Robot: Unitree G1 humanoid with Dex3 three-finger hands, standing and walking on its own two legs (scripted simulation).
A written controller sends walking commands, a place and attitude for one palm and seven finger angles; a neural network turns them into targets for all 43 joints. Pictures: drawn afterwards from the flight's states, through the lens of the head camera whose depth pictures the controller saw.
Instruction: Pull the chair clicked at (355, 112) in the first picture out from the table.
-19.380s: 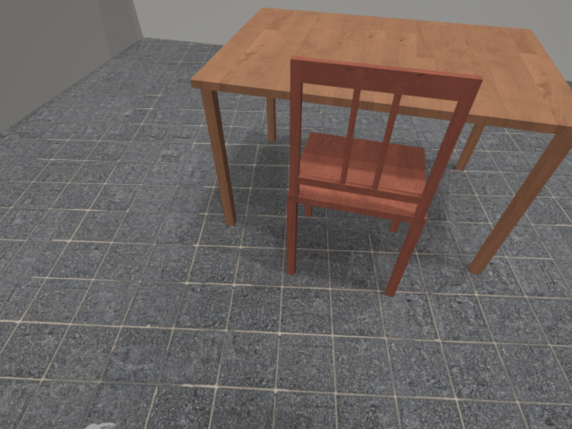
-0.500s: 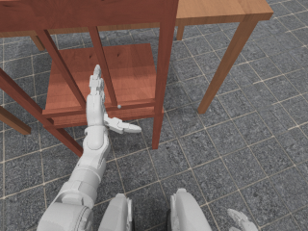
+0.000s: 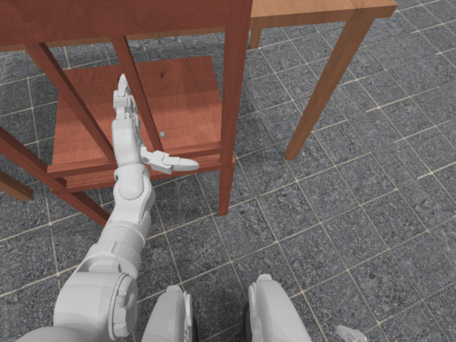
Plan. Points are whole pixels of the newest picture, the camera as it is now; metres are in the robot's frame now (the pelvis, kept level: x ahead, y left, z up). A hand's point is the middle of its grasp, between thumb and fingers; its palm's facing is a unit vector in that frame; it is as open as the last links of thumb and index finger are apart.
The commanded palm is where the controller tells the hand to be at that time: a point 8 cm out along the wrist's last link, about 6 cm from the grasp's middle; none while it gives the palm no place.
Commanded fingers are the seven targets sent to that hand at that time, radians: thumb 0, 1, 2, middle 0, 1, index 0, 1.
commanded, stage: push the fingers through the gap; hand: left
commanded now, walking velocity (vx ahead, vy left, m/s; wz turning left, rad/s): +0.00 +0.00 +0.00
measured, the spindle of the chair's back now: (85, 116) +0.49 +0.21 +0.05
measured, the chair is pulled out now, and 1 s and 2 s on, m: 0.00 0.00 0.01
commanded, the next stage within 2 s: hook a spindle and tug to test in 0.38 s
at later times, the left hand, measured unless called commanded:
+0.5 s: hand (167, 129) +0.48 +0.08 +0.03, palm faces +0.10 -0.99 -0.04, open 16.9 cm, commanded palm +0.44 +0.13 +0.02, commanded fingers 0.00 -0.50 0.30 -0.10 -0.19 -0.10 -0.19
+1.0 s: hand (165, 130) +0.48 +0.09 +0.03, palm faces +0.14 -0.99 -0.03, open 12.9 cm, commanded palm +0.44 +0.12 +0.02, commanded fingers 0.00 0.17 0.59 -0.50 -1.45 -0.50 -1.45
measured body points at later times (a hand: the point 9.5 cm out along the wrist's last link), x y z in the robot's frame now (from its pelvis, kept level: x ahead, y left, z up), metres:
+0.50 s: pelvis +0.00 +0.00 +0.00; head +0.14 +0.01 +0.43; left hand +0.46 +0.13 +0.03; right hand +0.06 -0.25 -0.13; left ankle +0.02 +0.11 -0.62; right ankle +0.05 -0.12 -0.62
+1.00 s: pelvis +0.00 +0.00 +0.00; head +0.14 +0.00 +0.43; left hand +0.46 +0.14 +0.03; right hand +0.06 -0.26 -0.13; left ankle +0.02 +0.11 -0.62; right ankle +0.05 -0.12 -0.62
